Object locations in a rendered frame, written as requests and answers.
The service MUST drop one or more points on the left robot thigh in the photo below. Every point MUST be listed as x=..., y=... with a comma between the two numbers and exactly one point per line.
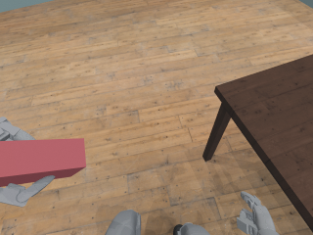
x=125, y=223

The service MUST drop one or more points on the table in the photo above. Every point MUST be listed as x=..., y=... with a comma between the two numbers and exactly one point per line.
x=273, y=109

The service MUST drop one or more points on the left robot hand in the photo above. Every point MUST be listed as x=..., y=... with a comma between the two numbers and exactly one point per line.
x=14, y=194

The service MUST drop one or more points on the right robot hand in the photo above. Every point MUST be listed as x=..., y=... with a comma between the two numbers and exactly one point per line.
x=260, y=218

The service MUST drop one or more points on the right robot foot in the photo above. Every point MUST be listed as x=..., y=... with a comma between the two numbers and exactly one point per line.
x=176, y=228

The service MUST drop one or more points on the sponge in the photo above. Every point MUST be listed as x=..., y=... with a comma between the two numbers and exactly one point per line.
x=27, y=161

